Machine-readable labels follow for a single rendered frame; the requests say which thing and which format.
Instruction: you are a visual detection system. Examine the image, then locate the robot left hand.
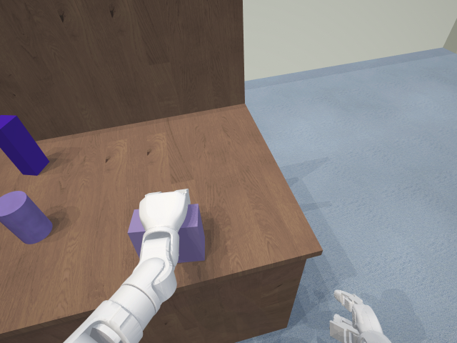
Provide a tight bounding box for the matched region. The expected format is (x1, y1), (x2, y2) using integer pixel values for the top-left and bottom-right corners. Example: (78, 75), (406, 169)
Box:
(139, 189), (191, 233)

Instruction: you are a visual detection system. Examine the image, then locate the sponge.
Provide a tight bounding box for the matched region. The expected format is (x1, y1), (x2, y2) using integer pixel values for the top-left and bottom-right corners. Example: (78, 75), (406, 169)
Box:
(128, 204), (205, 263)

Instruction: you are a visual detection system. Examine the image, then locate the robot right hand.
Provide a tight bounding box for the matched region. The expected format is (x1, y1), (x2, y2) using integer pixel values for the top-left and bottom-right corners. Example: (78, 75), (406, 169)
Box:
(330, 290), (383, 343)

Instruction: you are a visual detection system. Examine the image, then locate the table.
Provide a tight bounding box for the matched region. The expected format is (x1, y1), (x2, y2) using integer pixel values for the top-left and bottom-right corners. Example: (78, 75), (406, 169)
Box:
(0, 0), (323, 343)

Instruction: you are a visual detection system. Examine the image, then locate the left robot forearm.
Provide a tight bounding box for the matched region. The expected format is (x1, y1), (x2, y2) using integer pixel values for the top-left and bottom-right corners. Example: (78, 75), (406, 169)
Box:
(63, 227), (179, 343)

